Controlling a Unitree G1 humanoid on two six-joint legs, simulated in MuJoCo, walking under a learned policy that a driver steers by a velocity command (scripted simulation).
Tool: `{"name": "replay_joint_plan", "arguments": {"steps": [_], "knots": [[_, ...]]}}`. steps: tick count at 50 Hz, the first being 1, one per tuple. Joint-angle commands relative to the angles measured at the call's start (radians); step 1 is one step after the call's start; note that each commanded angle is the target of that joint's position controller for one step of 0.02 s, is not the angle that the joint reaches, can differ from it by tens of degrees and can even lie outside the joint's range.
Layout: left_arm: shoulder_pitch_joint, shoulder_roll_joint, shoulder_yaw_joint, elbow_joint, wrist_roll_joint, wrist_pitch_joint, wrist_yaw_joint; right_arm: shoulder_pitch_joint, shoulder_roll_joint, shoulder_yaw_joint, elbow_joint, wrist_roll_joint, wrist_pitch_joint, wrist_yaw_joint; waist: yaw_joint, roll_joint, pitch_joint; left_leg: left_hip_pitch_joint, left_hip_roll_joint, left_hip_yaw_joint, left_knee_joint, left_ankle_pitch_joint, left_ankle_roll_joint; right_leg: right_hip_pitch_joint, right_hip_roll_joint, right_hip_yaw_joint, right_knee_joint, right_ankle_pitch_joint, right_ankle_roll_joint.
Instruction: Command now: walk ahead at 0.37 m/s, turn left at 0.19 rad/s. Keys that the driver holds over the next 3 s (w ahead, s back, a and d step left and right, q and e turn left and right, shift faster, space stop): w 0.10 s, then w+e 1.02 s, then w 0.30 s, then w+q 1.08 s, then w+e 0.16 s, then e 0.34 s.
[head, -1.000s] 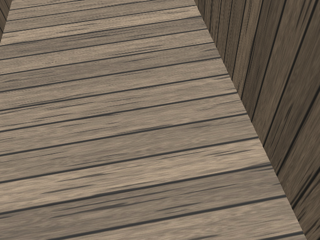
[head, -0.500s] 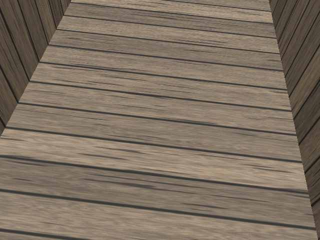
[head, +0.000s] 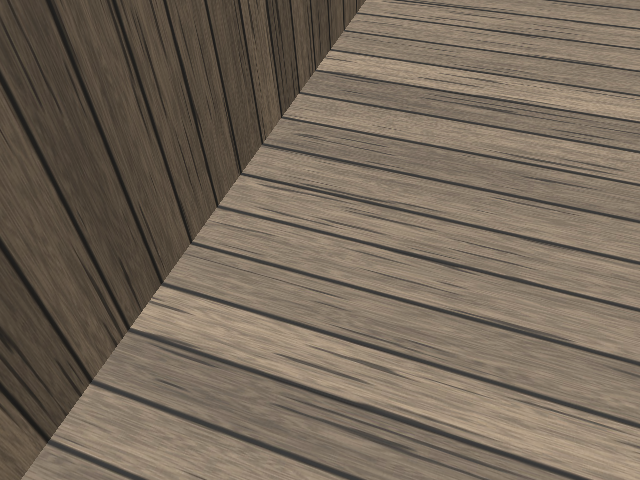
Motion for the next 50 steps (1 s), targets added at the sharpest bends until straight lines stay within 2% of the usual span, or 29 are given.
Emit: {"name": "replay_joint_plan", "arguments": {"steps": [1,4,7,8,9,11,12,13,14,15,16,17,18,21,24,28,32,35,37,38,39,40,41,42,43,44,46,48,50], "knots": [[0.042,0.141,0.033,-0.012,-0.004,-0.026,-0.003,-0.141,-0.058,-0.004,-0.084,0.0,-0.023,0.006,0.016,-0.162,0.124,-0.244,0.057,0.053,-0.089,0.044,-0.018,0.085,-0.251,0.253,-0.174,-0.156,-0.148],[0.092,0.116,0.025,0.013,-0.002,-0.034,-0.007,-0.246,-0.012,0.018,-0.119,0.004,-0.031,0.01,0.054,-0.157,0.123,-0.181,0.084,0.133,-0.221,0.066,-0.016,0.062,-0.242,0.193,-0.159,-0.02,-0.156],[0.138,0.121,0.023,0.049,-0.005,-0.043,-0.008,-0.283,-0.007,0.027,-0.15,0.006,-0.04,0.008,0.048,-0.158,0.142,-0.064,0.077,0.155,-0.329,0.04,0.005,0.002,-0.255,0.183,-0.116,0.166,-0.157],[0.131,0.136,0.025,0.056,-0.004,-0.046,-0.006,-0.255,-0.007,0.027,-0.153,0.006,-0.045,0.004,0.02,-0.163,0.138,-0.001,0.068,0.159,-0.361,0.025,0.022,-0.023,-0.263,0.189,-0.095,0.259,-0.156],[0.114,0.139,0.024,0.06,-0.014,-0.048,-0.003,-0.218,-0.016,0.023,-0.146,0.007,-0.051,-0.007,-0.005,-0.144,0.13,0.072,0.052,0.168,-0.385,0.03,0.032,-0.048,-0.273,0.201,-0.072,0.344,-0.147],[0.062,0.142,0.023,0.057,-0.019,-0.048,-0.001,-0.012,-0.045,0.003,-0.082,0.006,-0.067,-0.03,-0.116,-0.103,0.044,0.363,0.016,0.154,-0.527,0.09,0.056,-0.103,-0.215,0.141,0.124,0.546,-0.102],[0.031,0.121,0.015,0.036,-0.028,-0.05,-0.004,0.151,-0.115,-0.023,-0.027,-0.007,-0.076,-0.048,-0.177,-0.039,-0.066,0.603,0.097,0.073,-0.54,0.027,0.073,-0.228,-0.139,0.077,0.336,0.45,-0.069],[0.064,0.01,-0.012,-0.01,-0.035,-0.049,-0.005,0.283,-0.214,-0.042,-0.027,-0.025,-0.08,-0.061,-0.19,0.159,-0.207,0.832,0.41,-0.304,-0.648,-0.214,0.118,-0.452,-0.027,0.003,0.658,-0.061,-0.033],[0.128,0.062,0.007,0.004,-0.028,-0.032,0.007,0.275,-0.229,-0.044,-0.014,0.008,-0.071,-0.055,-0.15,0.191,-0.215,0.73,0.514,-0.603,-0.785,-0.327,0.173,-0.55,0.034,0.04,0.849,-0.289,-0.04],[0.112,0.087,0.018,0.018,-0.015,-0.019,0.008,0.16,-0.137,-0.023,-0.034,0.017,-0.067,-0.05,-0.093,0.07,-0.07,0.592,0.472,-0.48,-0.799,-0.392,0.161,-0.567,-0.039,0.087,0.912,-0.207,-0.057],[0.081,0.052,0.012,0.024,-0.013,-0.016,-0.005,0.063,-0.064,-0.005,-0.051,0.024,-0.073,-0.043,-0.06,0.032,0.026,0.474,0.41,-0.331,-0.822,-0.291,0.143,-0.556,-0.077,0.078,0.892,-0.12,-0.053],[0.065,0.032,0.014,0.031,-0.011,-0.007,-0.015,0.028,-0.027,0.004,-0.054,0.021,-0.084,-0.043,-0.043,0.038,0.076,0.409,0.36,-0.214,-0.846,-0.16,0.117,-0.535,-0.097,0.066,0.868,-0.076,-0.042],[0.062,0.034,0.018,0.033,0.002,0.004,-0.023,0.032,-0.008,0.011,-0.043,0.022,-0.095,-0.048,-0.029,0.056,0.085,0.383,0.326,-0.127,-0.857,-0.052,0.099,-0.516,-0.11,0.062,0.848,-0.049,-0.031],[0.019,0.04,0.031,0.015,0.009,0.027,-0.048,0.094,-0.008,0.01,-0.011,0.027,-0.12,-0.053,-0.016,0.048,0.056,0.432,0.294,0.025,-0.834,0.248,0.094,-0.556,-0.104,0.031,0.874,0.012,-0.02],[-0.08,0.016,0.028,-0.02,0.007,0.037,-0.055,0.151,0.007,0.014,0.011,0.031,-0.126,-0.058,-0.026,0.044,0.068,0.458,0.286,0.122,-0.832,0.375,0.087,-0.65,-0.111,0.005,0.865,0.089,-0.004],[-0.24,0.0,0.014,-0.082,0.007,0.036,-0.068,0.201,0.014,0.02,0.041,0.025,-0.124,-0.064,-0.047,0.028,0.111,0.462,0.262,0.22,-0.83,0.504,0.082,-0.671,-0.089,-0.05,0.672,0.201,0.004],[-0.377,-0.012,-0.006,-0.14,0.012,0.034,-0.076,0.256,-0.012,0.019,0.076,0.027,-0.116,-0.077,-0.074,0.024,0.133,0.531,0.283,0.282,-0.811,0.644,0.075,-0.602,-0.059,-0.145,0.435,0.213,-0.024],[-0.345,0.018,0.0,-0.143,0.015,0.036,-0.069,0.266,-0.05,0.013,0.092,0.025,-0.103,-0.092,-0.042,0.052,0.082,0.615,0.302,0.329,-0.667,1.025,0.061,-0.479,0.014,-0.201,0.374,0.11,-0.083],[-0.213,0.054,0.016,-0.109,0.016,0.034,-0.06,0.246,-0.085,0.002,0.088,0.019,-0.085,-0.1,0.023,0.077,0.002,0.626,0.321,0.341,-0.444,1.178,0.068,-0.33,0.066,-0.201,0.357,0.008,-0.137],[-0.109,0.085,0.032,-0.078,0.018,0.027,-0.053,0.237,-0.097,-0.002,0.079,0.016,-0.077,-0.095,0.065,0.075,-0.057,0.578,0.326,0.334,-0.273,1.084,0.08,-0.195,0.083,-0.17,0.308,-0.022,-0.169],[0.03,0.131,0.057,-0.038,0.027,0.021,-0.039,0.207,-0.102,-0.005,0.06,0.02,-0.075,-0.084,0.141,0.013,-0.12,0.422,0.297,0.348,-0.005,0.826,0.067,0.02,0.041,-0.079,0.207,-0.033,-0.214],[0.01,0.232,0.089,-0.055,0.02,0.032,-0.021,0.223,0.005,0.01,0.004,0.027,-0.085,-0.071,0.075,-0.241,-0.197,0.033,0.125,0.346,0.376,-0.098,0.014,0.311,-0.251,0.368,0.184,-0.007,-0.309],[0.014,0.278,0.097,-0.078,0.001,0.043,-0.024,0.179,-0.051,0.002,-0.063,0.036,-0.096,-0.058,0.076,-0.187,-0.272,-0.21,0.001,0.122,0.581,-0.286,-0.001,0.399,-0.383,0.764,0.04,0.009,-0.458],[-0.017,0.226,0.087,-0.069,-0.008,0.046,-0.011,0.077,-0.056,0.004,-0.078,0.027,-0.11,-0.053,0.077,-0.054,-0.125,-0.308,0.086,0.043,0.535,-0.18,0.009,0.314,-0.36,0.607,0.001,0.023,-0.415],[-0.056,0.173,0.075,-0.058,-0.016,0.04,-0.006,0.081,-0.052,0.008,-0.084,0.035,-0.121,-0.05,0.026,-0.009,-0.005,-0.266,0.129,0.051,0.41,-0.111,0.011,0.144,-0.327,0.498,-0.027,0.099,-0.362],[-0.092,0.137,0.064,-0.057,-0.011,0.029,-0.003,0.075,-0.049,0.005,-0.08,0.027,-0.116,-0.052,-0.023,0.04,0.048,-0.201,0.161,0.047,0.307,-0.093,0.004,0.037,-0.263,0.415,-0.036,0.203,-0.306],[-0.127,0.117,0.053,-0.066,-0.016,0.006,0.0,0.12,-0.029,0.01,-0.066,-0.006,-0.075,-0.048,-0.071,0.024,0.039,-0.08,0.172,0.051,0.222,-0.087,-0.023,-0.076,-0.188,0.302,-0.045,0.355,-0.273],[-0.098,0.139,0.056,-0.056,-0.022,-0.013,-0.007,0.106,-0.012,0.013,-0.082,-0.01,-0.05,-0.04,-0.08,-0.005,0.028,-0.067,0.171,0.075,0.151,-0.069,-0.045,-0.112,-0.15,0.258,-0.048,0.435,-0.265],[-0.059,0.159,0.061,-0.052,-0.022,-0.017,-0.008,0.026,-0.008,0.016,-0.117,-0.008,-0.041,-0.035,-0.059,-0.035,0.042,-0.102,0.171,0.095,0.062,0.009,-0.062,-0.127,-0.122,0.245,-0.061,0.416,-0.241]]}}
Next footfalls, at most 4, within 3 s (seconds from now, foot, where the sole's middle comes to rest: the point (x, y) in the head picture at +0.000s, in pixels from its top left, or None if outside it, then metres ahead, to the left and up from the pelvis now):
0.24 left None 0.23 0.14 -0.79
0.78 right None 0.49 -0.05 -0.79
1.30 left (391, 356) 0.84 -0.05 -0.79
1.82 right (510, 321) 0.94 -0.35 -0.79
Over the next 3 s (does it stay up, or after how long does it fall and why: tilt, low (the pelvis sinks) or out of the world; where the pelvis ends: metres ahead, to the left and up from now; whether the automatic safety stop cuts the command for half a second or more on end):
stays up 1.42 -0.32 -0.03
